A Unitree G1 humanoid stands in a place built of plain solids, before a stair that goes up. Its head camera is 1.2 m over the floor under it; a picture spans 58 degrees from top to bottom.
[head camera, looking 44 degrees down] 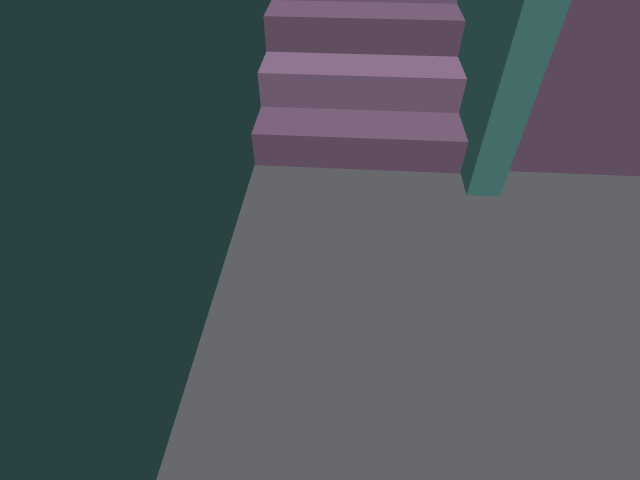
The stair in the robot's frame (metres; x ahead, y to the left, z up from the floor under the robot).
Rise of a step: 0.17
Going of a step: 0.27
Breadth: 0.98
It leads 4 degrees to the right of straight ahead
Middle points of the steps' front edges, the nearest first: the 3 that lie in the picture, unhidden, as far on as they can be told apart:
1.73 -0.17 0.17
2.00 -0.19 0.34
2.27 -0.21 0.51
